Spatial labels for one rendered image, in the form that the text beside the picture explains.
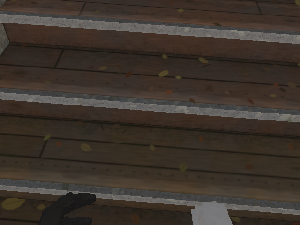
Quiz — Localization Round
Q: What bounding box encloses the robot left hand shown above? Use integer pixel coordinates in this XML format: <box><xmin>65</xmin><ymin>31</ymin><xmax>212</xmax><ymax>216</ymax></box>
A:
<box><xmin>37</xmin><ymin>192</ymin><xmax>97</xmax><ymax>225</ymax></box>

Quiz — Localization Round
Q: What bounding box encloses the right robot thigh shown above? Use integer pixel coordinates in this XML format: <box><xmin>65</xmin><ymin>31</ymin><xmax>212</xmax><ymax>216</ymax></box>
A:
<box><xmin>191</xmin><ymin>201</ymin><xmax>233</xmax><ymax>225</ymax></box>

